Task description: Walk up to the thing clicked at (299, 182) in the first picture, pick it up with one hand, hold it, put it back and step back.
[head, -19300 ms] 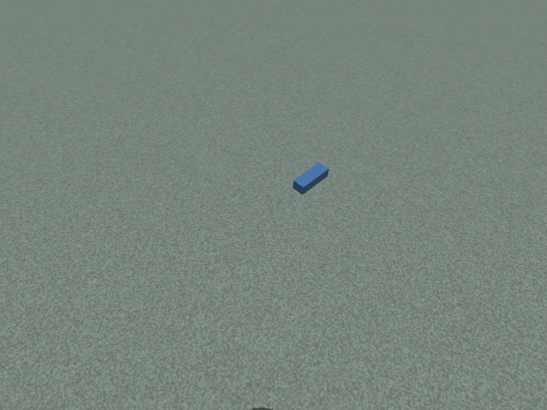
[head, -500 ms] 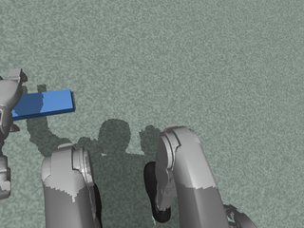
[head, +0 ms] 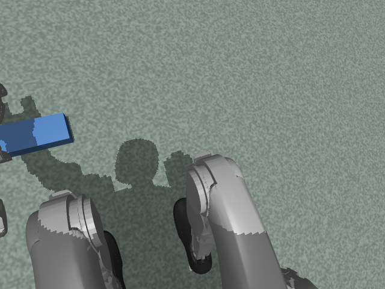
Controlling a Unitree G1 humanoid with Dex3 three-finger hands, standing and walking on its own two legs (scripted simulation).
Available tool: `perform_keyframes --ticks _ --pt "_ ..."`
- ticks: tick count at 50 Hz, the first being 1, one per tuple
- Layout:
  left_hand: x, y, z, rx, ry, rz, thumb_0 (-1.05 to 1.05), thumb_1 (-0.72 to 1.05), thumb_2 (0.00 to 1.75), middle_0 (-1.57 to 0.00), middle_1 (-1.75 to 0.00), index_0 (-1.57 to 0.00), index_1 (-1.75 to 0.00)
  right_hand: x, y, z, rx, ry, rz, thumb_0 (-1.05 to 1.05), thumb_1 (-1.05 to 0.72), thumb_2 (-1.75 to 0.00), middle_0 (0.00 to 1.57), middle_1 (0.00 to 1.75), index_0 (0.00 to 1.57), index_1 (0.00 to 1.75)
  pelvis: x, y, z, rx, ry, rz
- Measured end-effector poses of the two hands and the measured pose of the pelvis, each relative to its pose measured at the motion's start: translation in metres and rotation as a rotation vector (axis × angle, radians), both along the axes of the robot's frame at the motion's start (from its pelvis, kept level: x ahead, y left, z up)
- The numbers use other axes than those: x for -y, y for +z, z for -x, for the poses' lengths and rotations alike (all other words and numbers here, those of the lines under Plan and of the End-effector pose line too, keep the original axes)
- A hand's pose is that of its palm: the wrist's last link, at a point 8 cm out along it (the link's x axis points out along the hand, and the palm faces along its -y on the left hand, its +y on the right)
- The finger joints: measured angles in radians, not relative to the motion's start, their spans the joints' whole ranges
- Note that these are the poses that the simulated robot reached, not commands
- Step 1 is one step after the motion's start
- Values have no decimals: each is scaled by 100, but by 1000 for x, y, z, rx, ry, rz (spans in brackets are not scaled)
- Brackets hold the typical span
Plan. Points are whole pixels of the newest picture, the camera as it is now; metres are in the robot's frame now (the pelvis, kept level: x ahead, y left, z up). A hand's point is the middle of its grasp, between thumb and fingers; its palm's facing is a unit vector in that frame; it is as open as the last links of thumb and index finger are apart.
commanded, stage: approach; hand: left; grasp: from above
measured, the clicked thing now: (25, 137) +0.47 +0.26 -0.29
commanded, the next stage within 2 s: close in in 0.14 s
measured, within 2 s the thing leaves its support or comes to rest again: neither
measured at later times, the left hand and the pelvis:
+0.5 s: hand (0, 131) +0.46 +0.26 -0.17, palm faces -0.46 -0.08 -0.89, open 14.2 cm; pelvis +0.00 +0.00 +0.01, yaw +1 degrees
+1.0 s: hand (19, 135) +0.47 +0.26 -0.24, palm faces -0.43 -0.11 -0.90, open 14.2 cm; pelvis +0.00 +0.01 -0.02, yaw -3 degrees
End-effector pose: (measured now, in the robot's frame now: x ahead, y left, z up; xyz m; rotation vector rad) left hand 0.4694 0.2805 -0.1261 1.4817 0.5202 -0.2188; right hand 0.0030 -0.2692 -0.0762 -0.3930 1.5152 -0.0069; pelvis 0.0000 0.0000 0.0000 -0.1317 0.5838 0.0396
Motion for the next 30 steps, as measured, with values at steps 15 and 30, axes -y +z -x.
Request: perform_keyframes --ticks 15,30 --pt "26 13 3 98 -190 47 -1 -56 114 -11 -105 -8 -108 -1 4 -39 71 45 22 0 -91 -90 20 30 20 30 -3 4 -4 -4 6 11" --pt "8 -4 14 -60 -39 29 0 -58 107 -9 -100 -6 -103 4 1 -44 97 88 -8 0 -91 -90 20 30 20 30 1 6 2 0 11 -8"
